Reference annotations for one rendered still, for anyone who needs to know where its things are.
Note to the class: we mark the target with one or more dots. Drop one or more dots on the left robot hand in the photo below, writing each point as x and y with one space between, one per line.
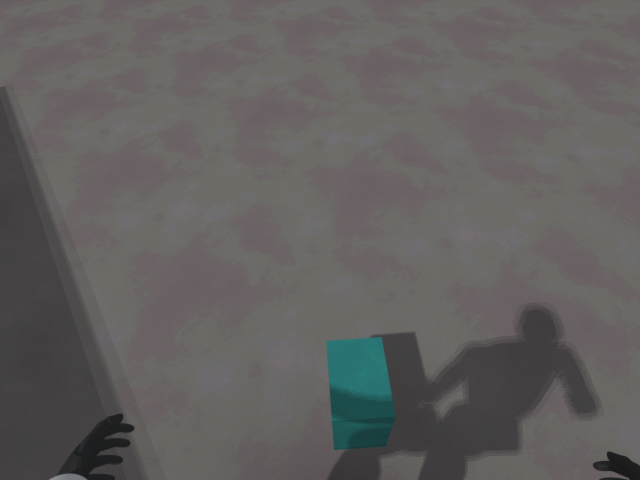
83 459

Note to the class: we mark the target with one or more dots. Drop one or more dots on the carton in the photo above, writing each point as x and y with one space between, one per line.
361 400

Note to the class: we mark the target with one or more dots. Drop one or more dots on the right robot hand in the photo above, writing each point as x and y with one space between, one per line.
619 464

